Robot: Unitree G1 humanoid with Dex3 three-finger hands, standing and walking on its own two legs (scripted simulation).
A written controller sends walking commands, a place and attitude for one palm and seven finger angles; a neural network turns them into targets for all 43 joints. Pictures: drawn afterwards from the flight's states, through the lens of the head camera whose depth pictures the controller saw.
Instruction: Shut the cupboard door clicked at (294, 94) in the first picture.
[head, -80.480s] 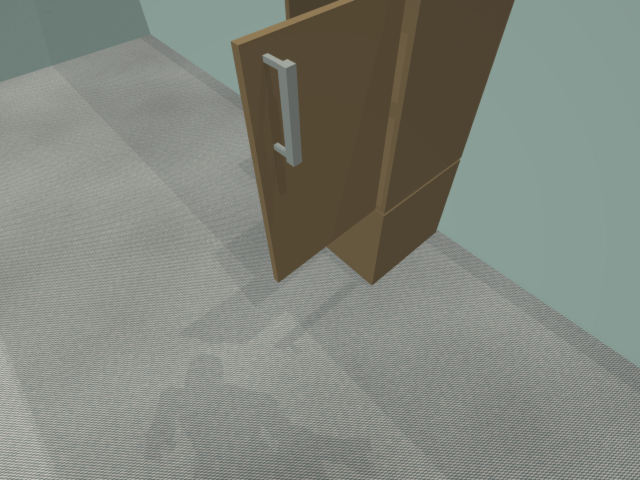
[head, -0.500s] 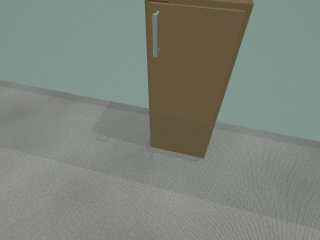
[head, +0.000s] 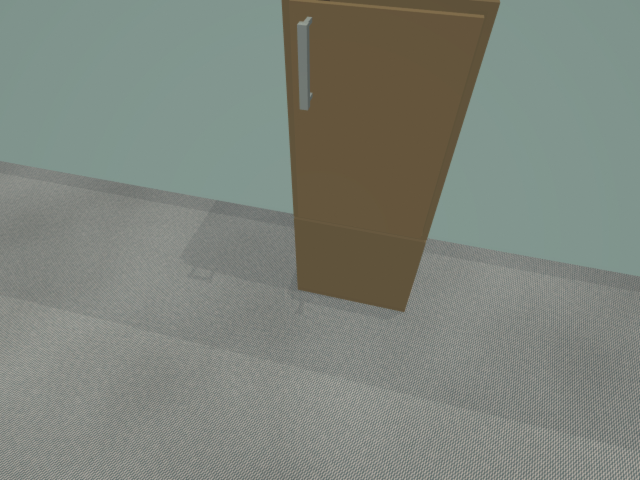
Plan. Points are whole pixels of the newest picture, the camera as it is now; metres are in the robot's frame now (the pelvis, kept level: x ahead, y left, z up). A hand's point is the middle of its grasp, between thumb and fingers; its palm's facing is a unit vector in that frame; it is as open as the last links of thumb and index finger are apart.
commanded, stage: look to check the result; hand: left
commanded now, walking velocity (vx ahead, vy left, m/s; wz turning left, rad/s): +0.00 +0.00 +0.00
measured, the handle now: (306, 65) +0.88 +0.07 +0.13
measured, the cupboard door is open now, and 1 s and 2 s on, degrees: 0 0 0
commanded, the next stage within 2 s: stand and wait in 0.34 s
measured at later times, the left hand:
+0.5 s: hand out of the picture -0.01 +0.16 -0.18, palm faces +0.02 -0.98 -0.18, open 7.4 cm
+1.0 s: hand out of the picture -0.01 +0.15 -0.17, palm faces +0.03 -0.98 -0.18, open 7.4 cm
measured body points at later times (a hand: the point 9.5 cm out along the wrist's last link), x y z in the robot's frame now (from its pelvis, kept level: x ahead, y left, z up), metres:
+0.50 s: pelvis +0.01 -0.01 +0.00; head +0.01 -0.01 +0.45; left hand -0.01 +0.21 -0.16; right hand -0.01 -0.23 -0.16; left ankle +0.05 +0.09 -0.74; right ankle -0.01 -0.12 -0.74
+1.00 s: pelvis +0.02 -0.01 +0.00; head +0.03 -0.02 +0.45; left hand -0.01 +0.20 -0.16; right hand +0.00 -0.23 -0.16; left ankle +0.05 +0.09 -0.74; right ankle -0.01 -0.12 -0.74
